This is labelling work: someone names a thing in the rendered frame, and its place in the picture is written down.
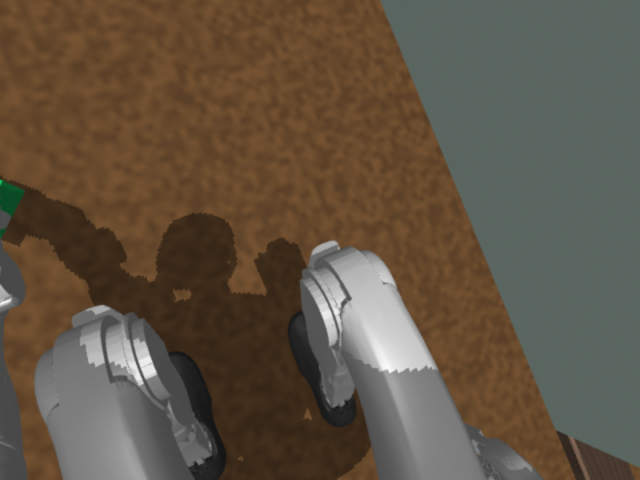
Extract right robot foot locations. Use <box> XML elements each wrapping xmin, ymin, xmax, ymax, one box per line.
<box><xmin>288</xmin><ymin>311</ymin><xmax>356</xmax><ymax>427</ymax></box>

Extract left robot arm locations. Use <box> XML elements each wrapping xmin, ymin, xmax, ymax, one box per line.
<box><xmin>0</xmin><ymin>196</ymin><xmax>28</xmax><ymax>480</ymax></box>

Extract left robot foot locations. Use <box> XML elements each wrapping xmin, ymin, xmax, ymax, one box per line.
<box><xmin>168</xmin><ymin>351</ymin><xmax>227</xmax><ymax>480</ymax></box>

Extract right robot hand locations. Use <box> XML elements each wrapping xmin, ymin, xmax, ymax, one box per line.
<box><xmin>464</xmin><ymin>423</ymin><xmax>544</xmax><ymax>480</ymax></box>

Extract small box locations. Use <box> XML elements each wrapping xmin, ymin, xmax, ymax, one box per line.
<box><xmin>0</xmin><ymin>180</ymin><xmax>25</xmax><ymax>238</ymax></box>

